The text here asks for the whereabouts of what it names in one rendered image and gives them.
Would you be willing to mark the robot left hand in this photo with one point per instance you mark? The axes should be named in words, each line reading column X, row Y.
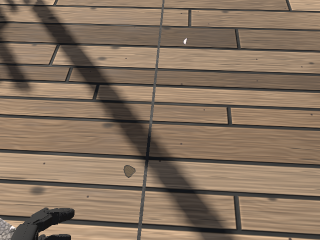
column 42, row 220

